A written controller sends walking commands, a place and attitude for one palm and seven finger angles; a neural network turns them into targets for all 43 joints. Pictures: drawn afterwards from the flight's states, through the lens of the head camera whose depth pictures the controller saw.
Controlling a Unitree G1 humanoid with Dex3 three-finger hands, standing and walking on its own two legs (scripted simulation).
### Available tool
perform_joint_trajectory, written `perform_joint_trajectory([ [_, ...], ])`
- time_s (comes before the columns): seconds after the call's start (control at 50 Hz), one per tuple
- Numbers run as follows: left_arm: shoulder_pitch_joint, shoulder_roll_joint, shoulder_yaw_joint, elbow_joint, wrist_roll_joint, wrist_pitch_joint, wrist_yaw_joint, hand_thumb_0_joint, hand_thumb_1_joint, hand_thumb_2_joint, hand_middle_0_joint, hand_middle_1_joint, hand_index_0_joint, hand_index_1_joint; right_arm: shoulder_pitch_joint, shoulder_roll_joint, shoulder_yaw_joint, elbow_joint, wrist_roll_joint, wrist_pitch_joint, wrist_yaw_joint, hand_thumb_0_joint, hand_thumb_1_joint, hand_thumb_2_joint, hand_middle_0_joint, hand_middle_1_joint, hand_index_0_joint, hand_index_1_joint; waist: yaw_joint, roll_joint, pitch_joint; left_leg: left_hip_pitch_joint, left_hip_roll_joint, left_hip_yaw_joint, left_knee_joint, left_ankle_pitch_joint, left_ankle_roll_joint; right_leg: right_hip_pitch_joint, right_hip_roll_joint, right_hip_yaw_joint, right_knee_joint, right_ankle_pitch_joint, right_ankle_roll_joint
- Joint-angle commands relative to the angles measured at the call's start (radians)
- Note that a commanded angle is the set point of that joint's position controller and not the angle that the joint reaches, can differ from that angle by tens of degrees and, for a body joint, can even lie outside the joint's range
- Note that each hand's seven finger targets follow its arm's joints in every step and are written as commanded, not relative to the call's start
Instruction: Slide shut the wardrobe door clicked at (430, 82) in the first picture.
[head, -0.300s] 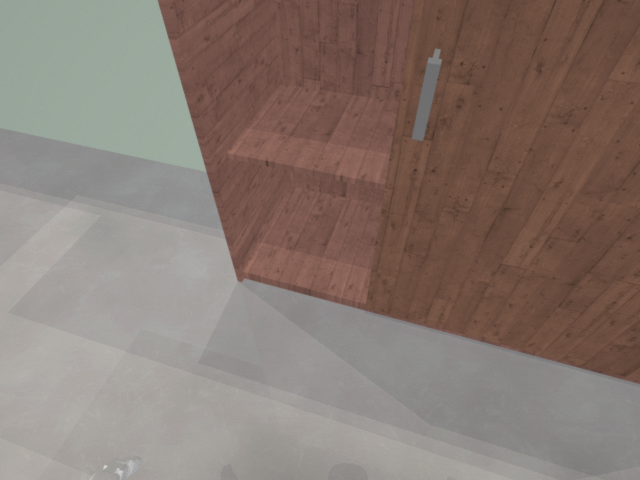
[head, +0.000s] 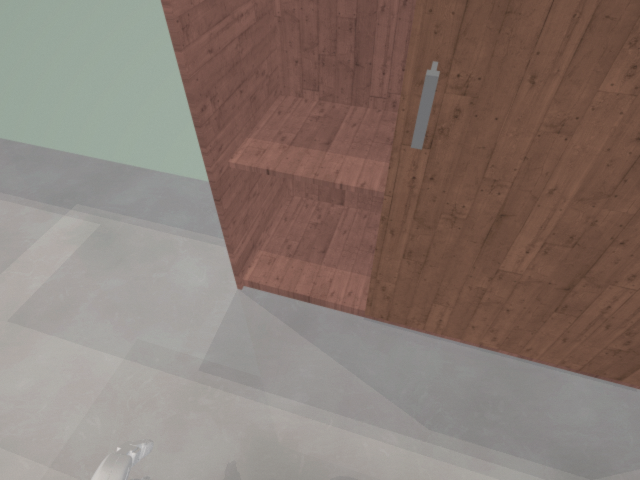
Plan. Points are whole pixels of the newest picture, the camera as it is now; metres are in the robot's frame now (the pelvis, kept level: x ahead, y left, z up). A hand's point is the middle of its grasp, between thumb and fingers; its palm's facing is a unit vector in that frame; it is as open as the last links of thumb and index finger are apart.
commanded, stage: stand and wait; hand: right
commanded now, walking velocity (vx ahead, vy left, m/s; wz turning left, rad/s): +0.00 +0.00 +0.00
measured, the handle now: (425, 106) +0.74 -0.16 +0.11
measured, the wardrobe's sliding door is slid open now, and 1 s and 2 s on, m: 0.48 0.48 0.48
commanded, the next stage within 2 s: look at it before walking up in 0.58 s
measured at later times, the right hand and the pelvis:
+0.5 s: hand out of the picture +0.05 -0.22 -0.15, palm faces -0.02 +0.94 -0.33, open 7.4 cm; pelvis -0.02 +0.02 +0.01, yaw +0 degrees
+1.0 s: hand out of the picture +0.04 -0.22 -0.15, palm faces -0.02 +0.95 -0.32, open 7.4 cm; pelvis -0.03 +0.03 +0.01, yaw +0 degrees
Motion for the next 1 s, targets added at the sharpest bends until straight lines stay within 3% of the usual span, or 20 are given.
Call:
perform_joint_trajectory([
  [0.0, -0.045, 0.21, 0.051, -0.05, 0.002, -0.027, 0.013, 0.0, 0.9, 0.9, -0.2, -0.3, -0.2, -0.3, -0.037, -0.203, -0.048, -0.054, -0.001, -0.029, -0.015, 0.0, -0.9, -0.9, 0.2, 0.3, 0.2, 0.3, 0.002, -0.024, -0.091, 0.032, 0.081, -0.049, -0.044, 0.317, 0.057, 0.033, -0.131, 0.086, -0.074, 0.35, -0.015],
  [0.5, -0.004, 0.206, 0.039, 0.055, -0.003, -0.022, 0.01, 0.0, 0.9, 0.9, -0.2, -0.3, -0.2, -0.3, -0.032, -0.206, -0.045, 0.031, 0.003, -0.038, -0.012, 0.0, -0.9, -0.9, 0.2, 0.3, 0.2, 0.3, 0.0, -0.01, -0.032, 0.016, 0.088, -0.088, -0.146, 0.169, 0.062, 0.004, -0.136, 0.103, -0.143, 0.175, 0.001],
  [0.72, 0.002, 0.205, 0.037, 0.064, -0.001, -0.023, 0.008, 0.0, 0.9, 0.9, -0.2, -0.3, -0.2, -0.3, -0.036, -0.201, -0.047, 0.035, 0.001, -0.039, -0.01, 0.0, -0.9, -0.9, 0.2, 0.3, 0.2, 0.3, -0.001, -0.016, -0.017, -0.008, 0.084, -0.098, -0.167, 0.109, 0.062, -0.007, -0.135, 0.107, -0.153, 0.146, 0.005],
  [0.98, 0.008, 0.205, 0.037, 0.069, -0.003, -0.023, 0.009, 0.0, 0.9, 0.9, -0.2, -0.3, -0.2, -0.3, -0.027, -0.204, -0.047, 0.042, 0.001, -0.042, -0.009, 0.0, -0.9, -0.9, 0.2, 0.3, 0.2, 0.3, 0.002, -0.003, -0.029, -0.008, 0.082, -0.097, -0.169, 0.142, 0.063, 0.007, -0.14, 0.105, -0.148, 0.169, 0.007],
])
